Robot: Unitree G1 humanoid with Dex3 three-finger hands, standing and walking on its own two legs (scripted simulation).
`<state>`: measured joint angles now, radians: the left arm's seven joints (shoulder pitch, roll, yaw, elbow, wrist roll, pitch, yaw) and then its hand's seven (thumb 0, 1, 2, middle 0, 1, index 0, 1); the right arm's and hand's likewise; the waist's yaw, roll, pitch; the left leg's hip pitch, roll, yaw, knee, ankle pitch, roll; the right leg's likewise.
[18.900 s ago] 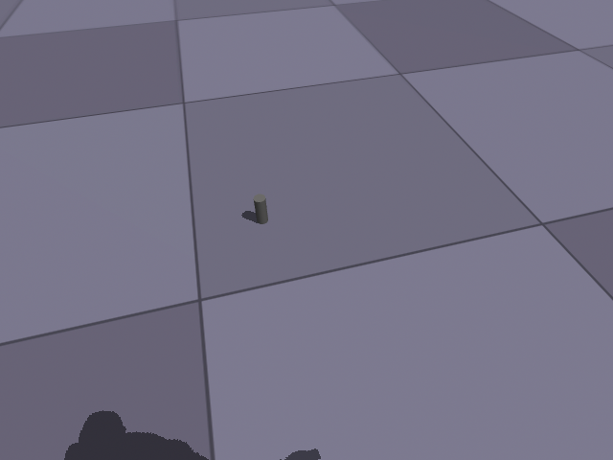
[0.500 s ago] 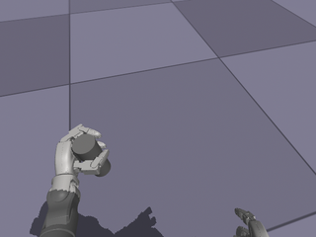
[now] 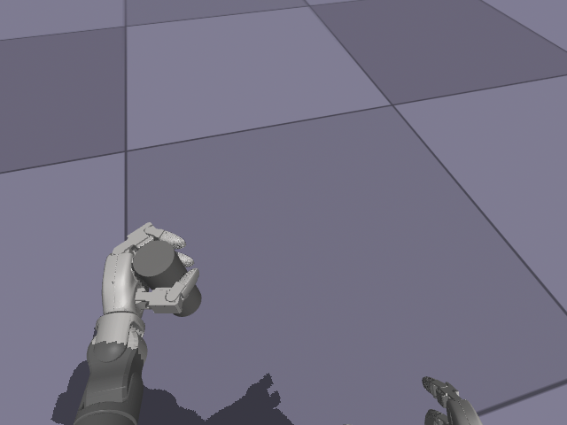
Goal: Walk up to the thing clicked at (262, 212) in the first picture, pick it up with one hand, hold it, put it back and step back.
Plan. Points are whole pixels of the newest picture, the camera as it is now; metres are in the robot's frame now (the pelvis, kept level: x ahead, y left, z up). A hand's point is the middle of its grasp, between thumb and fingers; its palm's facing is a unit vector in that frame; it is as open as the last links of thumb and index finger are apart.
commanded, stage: hold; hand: left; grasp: from the side
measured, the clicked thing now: (171, 281) +0.33 +0.17 +0.02
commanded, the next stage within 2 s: crouch in 0.54 s
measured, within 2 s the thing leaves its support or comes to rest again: neither
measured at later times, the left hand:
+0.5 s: hand (171, 270) +0.33 +0.16 +0.05, palm faces +0.09 -1.00 -0.02, open 7.5 cm
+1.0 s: hand (178, 290) +0.34 +0.17 -0.03, palm faces +0.13 -0.99 -0.01, open 7.4 cm
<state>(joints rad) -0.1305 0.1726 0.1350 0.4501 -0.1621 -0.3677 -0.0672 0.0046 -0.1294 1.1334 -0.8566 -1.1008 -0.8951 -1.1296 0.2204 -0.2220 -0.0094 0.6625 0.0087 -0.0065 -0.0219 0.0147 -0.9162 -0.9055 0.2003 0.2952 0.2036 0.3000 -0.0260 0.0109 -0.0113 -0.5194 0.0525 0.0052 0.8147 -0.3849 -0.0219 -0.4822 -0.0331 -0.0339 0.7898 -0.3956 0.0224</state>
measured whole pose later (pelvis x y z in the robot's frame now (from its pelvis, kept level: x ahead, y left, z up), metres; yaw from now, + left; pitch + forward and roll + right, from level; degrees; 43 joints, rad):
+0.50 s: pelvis +0.00 +0.00 +0.00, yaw +0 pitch +5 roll -1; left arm -0.12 0.17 0.12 0.44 -0.15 -0.36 -0.04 0.00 -0.13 1.13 -0.86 -1.10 -0.90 -1.13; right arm 0.22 -0.22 -0.01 0.66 0.01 -0.01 -0.02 0.01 -0.92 -0.91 0.20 0.30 0.20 0.30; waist -0.02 0.01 -0.02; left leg -0.51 0.05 0.00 0.81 -0.39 -0.02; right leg -0.48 -0.03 -0.03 0.79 -0.40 0.02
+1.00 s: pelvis -0.01 +0.00 -0.03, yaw +0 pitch +12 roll -1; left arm -0.25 0.17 0.20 0.69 -0.13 -0.53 -0.04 0.00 -0.13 1.13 -0.86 -1.10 -0.90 -1.13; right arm 0.19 -0.23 -0.03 0.67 -0.02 -0.03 0.02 0.01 -0.88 -0.90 0.20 0.30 0.20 0.30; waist -0.05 -0.01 -0.04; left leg -0.79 0.05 -0.01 1.00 -0.44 -0.02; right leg -0.75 -0.03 -0.03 0.98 -0.45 0.02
